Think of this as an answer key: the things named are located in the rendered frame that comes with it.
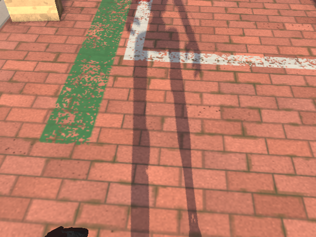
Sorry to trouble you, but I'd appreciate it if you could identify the robot left hand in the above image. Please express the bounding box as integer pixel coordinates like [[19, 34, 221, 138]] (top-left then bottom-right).
[[44, 226, 89, 237]]

